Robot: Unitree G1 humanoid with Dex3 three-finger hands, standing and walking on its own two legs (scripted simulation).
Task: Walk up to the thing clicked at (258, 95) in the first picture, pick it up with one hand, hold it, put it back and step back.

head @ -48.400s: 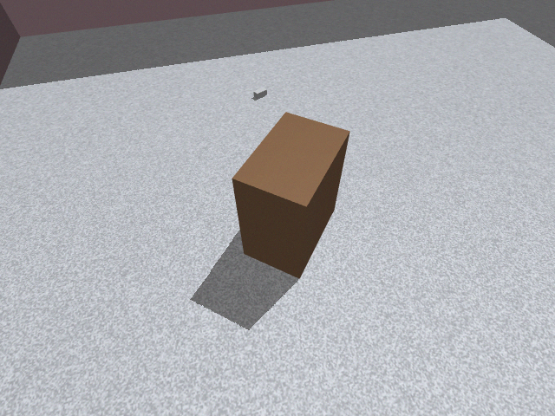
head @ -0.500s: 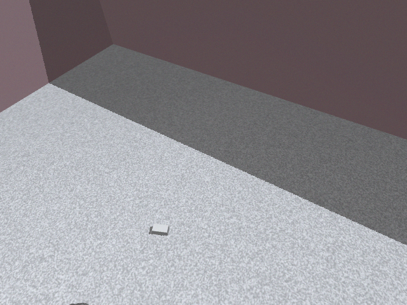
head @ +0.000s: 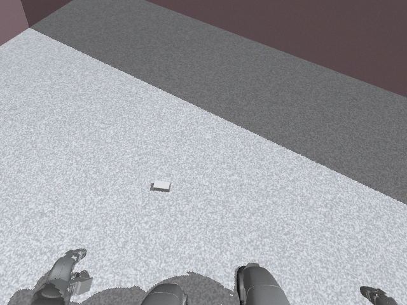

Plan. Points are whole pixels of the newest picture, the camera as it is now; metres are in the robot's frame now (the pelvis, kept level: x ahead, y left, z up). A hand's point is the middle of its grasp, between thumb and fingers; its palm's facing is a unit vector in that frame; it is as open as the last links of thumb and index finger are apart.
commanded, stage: walk up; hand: left
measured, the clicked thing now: (162, 186) +0.60 +0.23 -0.73
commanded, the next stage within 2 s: none
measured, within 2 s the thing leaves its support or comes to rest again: neither
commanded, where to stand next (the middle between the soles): +0.21 +0.00 m, yaw -1 degrees
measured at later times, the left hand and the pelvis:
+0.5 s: hand out of the picture +0.02 +0.24 -0.13, palm faces -0.10 -0.91 -0.40, open 7.4 cm; pelvis -0.09 -0.01 +0.01, yaw -6 degrees
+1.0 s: hand out of the picture -0.14 +0.24 -0.15, palm faces -0.09 -0.93 -0.36, open 7.4 cm; pelvis -0.23 -0.03 +0.01, yaw -5 degrees
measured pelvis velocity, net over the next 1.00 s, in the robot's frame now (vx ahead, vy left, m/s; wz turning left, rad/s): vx -0.23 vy -0.03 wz -0.09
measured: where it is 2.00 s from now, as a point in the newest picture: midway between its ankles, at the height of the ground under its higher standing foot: outside the picture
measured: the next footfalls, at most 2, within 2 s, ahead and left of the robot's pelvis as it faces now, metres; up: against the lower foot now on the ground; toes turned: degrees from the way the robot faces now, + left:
right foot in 0.36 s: -0.07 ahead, -0.13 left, +0.00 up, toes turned -1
left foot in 0.70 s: -0.12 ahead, +0.11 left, +0.00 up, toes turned -3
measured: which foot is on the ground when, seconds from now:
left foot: down 0.00-0.42, up 0.44-0.68, down 0.70-1.00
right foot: up 0.00-0.34, down 0.36-0.72, up 0.74-1.00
